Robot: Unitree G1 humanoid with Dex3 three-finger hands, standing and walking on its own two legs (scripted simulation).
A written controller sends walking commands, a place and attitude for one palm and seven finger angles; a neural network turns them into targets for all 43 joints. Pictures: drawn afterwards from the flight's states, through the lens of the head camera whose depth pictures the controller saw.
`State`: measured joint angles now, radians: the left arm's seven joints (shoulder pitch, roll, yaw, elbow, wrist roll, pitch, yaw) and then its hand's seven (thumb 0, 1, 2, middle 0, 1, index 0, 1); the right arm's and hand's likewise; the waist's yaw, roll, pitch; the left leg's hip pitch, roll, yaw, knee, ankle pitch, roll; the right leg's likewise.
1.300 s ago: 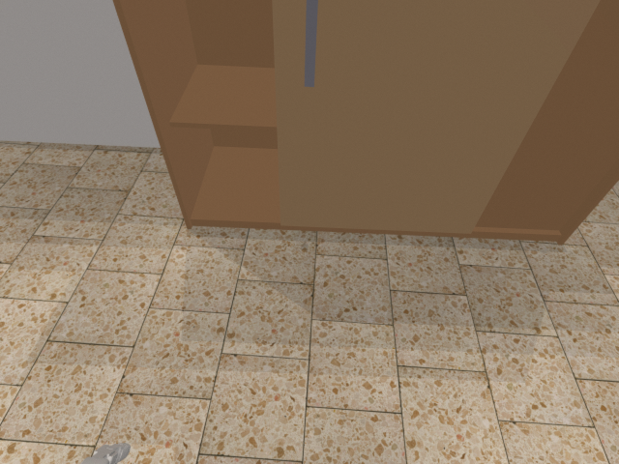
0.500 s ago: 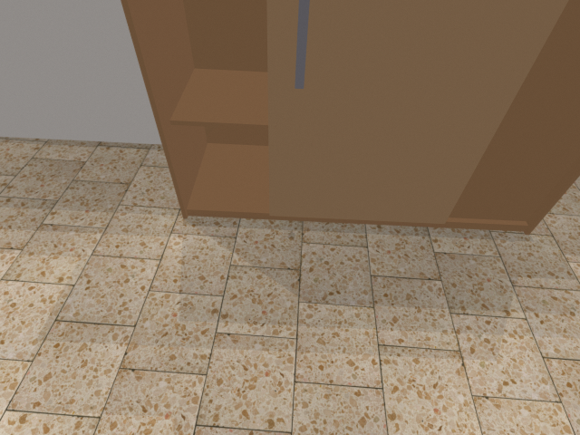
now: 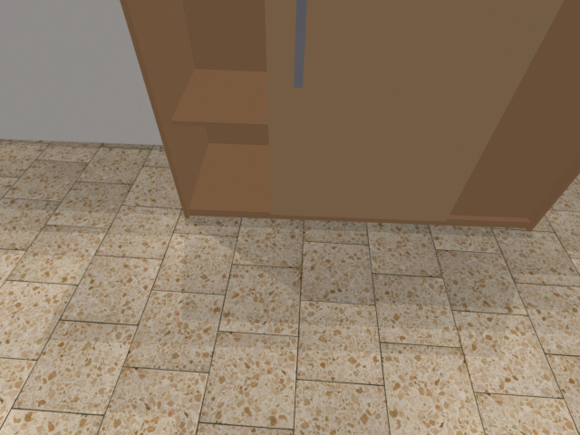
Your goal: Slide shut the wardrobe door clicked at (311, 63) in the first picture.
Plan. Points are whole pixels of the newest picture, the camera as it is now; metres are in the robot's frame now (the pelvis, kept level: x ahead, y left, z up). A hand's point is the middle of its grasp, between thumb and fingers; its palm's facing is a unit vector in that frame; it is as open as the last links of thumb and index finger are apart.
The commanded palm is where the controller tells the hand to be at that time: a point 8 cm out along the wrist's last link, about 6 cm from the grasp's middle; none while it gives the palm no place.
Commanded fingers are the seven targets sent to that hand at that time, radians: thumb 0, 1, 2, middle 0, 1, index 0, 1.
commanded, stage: look at it before walking up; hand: right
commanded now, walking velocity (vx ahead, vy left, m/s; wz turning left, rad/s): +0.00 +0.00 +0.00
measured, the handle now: (300, 32) +1.12 +0.03 +0.09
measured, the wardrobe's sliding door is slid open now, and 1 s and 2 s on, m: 0.39 0.39 0.39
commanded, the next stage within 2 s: walk to a spot facing it in 0.24 s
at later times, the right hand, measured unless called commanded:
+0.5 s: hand out of the picture +0.07 -0.24 -0.17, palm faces -0.04 +0.95 -0.30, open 7.4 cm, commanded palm none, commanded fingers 0.00 -0.90 -0.90 0.20 0.30 0.20 0.30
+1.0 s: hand out of the picture +0.12 -0.18 -0.17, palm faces -0.16 +0.97 -0.16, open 7.4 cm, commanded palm none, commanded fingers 0.00 -0.90 -0.90 0.20 0.30 0.20 0.30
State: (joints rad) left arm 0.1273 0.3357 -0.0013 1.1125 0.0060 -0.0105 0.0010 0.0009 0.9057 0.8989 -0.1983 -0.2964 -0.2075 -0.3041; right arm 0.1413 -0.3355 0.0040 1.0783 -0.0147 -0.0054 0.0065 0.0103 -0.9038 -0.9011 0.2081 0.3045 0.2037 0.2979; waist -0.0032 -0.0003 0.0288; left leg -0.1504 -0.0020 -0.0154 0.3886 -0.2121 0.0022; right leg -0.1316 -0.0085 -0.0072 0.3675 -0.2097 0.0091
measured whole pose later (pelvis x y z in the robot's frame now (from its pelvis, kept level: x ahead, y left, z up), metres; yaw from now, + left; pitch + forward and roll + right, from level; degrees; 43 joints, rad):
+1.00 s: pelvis +0.17 +0.00 -0.01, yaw +16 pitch +1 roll +1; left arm 0.09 0.18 0.05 0.94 0.01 -0.02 -0.03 0.00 0.91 0.90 -0.19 -0.30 -0.20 -0.30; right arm 0.48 -0.15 -0.04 1.07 -0.03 -0.04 0.00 0.01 -0.90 -0.90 0.21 0.30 0.20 0.30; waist -0.07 0.01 0.06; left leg -0.01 -0.03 -0.11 0.36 -0.37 0.00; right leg -0.57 -0.09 -0.06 0.79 -0.24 0.05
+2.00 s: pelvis +0.40 -0.01 -0.01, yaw +53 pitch +0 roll +3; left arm 0.19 0.17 0.02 0.87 0.02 0.00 0.02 0.00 0.91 0.90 -0.20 -0.30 -0.21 -0.30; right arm 0.19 -0.26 -0.10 0.91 -0.03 0.08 0.03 0.01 -0.91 -0.90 0.21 0.30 0.20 0.30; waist -0.02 0.06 0.07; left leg -0.49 -0.02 -0.04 1.08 -0.44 -0.05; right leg -0.29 -0.09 -0.16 0.60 -0.32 -0.04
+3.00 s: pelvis +0.43 -0.02 +0.00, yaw +88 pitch +0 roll +2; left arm 0.20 0.18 0.02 0.87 0.02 0.01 0.02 0.00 0.91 0.90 -0.20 -0.30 -0.21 -0.30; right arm 0.21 -0.27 -0.11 0.91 -0.03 0.08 0.04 0.01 -0.91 -0.90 0.20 0.30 0.20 0.30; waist -0.03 0.05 0.07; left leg -0.49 0.00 -0.01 1.14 -0.40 -0.07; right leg -0.23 -0.08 -0.16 0.49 -0.26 -0.03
